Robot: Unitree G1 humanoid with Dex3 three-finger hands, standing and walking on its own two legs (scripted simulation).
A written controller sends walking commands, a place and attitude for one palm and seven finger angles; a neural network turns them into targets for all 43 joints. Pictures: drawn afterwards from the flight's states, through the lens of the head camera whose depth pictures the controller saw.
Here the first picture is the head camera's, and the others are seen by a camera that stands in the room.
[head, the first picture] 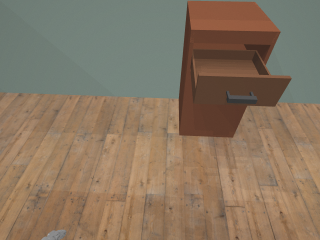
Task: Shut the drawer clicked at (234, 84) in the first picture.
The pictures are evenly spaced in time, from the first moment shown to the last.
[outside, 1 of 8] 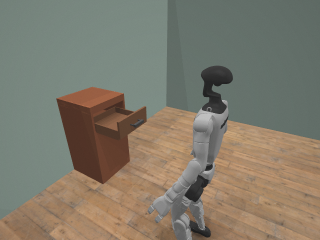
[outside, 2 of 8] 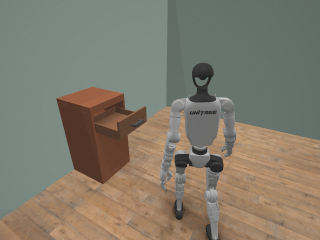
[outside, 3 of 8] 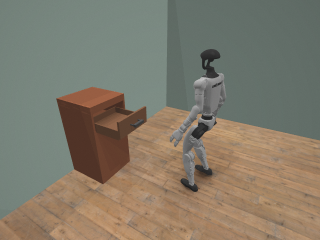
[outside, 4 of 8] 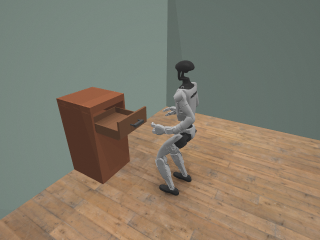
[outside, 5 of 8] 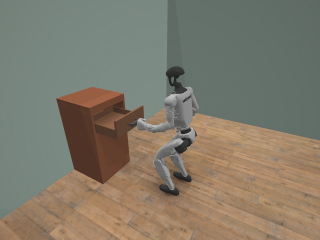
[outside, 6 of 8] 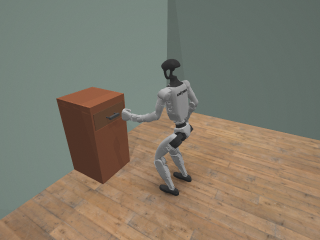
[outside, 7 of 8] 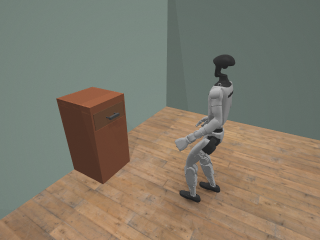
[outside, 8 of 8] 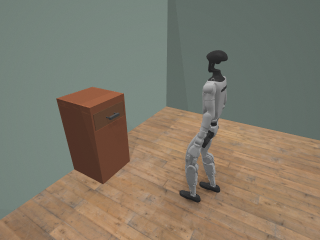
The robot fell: no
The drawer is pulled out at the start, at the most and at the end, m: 0.28 0.28 0.00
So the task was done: yes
